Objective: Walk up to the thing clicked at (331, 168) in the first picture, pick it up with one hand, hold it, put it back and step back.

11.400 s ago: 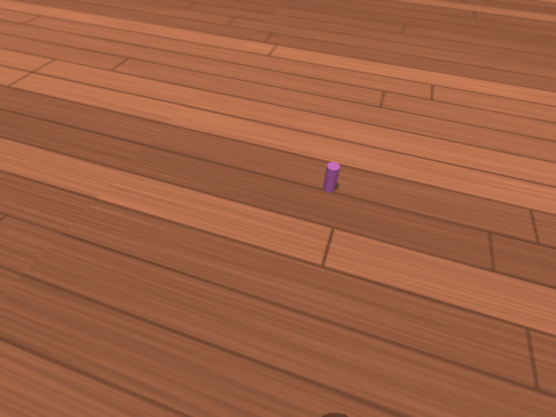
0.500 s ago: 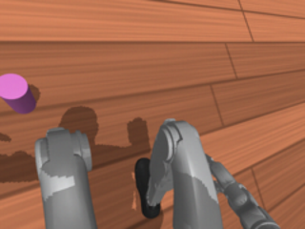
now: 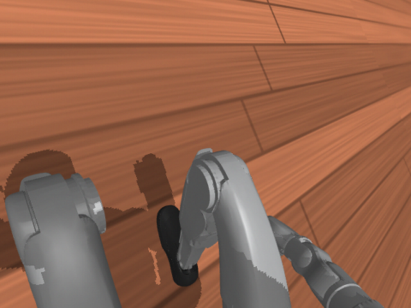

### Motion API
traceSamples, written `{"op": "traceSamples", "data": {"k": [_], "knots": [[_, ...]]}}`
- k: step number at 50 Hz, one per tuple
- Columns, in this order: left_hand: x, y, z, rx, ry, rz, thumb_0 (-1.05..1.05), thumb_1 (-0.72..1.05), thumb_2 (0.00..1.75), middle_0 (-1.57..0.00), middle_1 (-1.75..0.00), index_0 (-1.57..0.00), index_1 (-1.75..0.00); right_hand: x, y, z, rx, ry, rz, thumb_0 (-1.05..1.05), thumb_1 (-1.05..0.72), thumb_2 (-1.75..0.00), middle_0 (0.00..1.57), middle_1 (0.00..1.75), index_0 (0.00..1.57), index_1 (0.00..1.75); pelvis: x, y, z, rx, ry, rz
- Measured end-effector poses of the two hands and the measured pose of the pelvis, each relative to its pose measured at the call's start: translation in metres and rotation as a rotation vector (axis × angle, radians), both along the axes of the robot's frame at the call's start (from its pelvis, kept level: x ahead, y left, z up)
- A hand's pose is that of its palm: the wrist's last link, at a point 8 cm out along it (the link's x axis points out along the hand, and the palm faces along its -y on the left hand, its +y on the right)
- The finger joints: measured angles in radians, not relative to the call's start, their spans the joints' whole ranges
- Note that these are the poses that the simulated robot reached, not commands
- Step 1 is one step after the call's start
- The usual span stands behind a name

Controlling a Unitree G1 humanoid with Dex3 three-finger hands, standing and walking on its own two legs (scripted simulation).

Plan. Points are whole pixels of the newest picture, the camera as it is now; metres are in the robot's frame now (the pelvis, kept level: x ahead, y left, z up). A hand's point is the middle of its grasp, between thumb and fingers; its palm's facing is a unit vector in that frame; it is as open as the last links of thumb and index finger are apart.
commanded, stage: close in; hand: left
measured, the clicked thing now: out of the picture +0.43 +0.30 -0.20
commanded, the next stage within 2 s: rest palm in 0.16 s
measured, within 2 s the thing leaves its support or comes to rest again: leaves its support in 1.32 s
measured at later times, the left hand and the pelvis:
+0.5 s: hand out of the picture +0.40 +0.29 -0.18, palm faces +0.39 -0.92 +0.02, open 15.8 cm; pelvis +0.00 +0.00 +0.00, yaw -2 degrees
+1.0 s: hand out of the picture +0.42 +0.29 -0.18, palm faces +0.39 -0.92 +0.01, open 9.1 cm; pelvis +0.00 +0.00 +0.00, yaw -2 degrees
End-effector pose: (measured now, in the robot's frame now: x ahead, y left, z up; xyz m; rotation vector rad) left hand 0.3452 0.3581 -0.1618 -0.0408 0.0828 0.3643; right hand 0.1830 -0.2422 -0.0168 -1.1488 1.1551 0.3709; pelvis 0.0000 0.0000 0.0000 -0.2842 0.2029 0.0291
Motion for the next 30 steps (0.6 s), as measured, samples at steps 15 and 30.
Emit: {"op": "traceSamples", "data": {"k": [15,30], "knots": [[0.011,-0.021,-0.011,0.004,-0.020,0.020,-0.02,-0.53,0.13,-0.06,-0.11,-0.08,-0.10,-0.014,0.006,0.005,-0.032,0.053,0.009,0.00,-0.90,-0.90,0.21,0.30,0.21,0.30,-0.003,0.003,0.000,-0.022,-0.026,-0.015],[0.020,-0.027,-0.017,0.022,-0.025,0.033,-0.01,-0.09,0.36,-0.25,-0.25,-0.24,-0.27,-0.009,0.008,0.004,-0.047,0.072,0.022,0.00,-0.88,-0.90,0.21,0.30,0.21,0.30,-0.001,0.003,0.000,-0.031,-0.025,-0.023]]}}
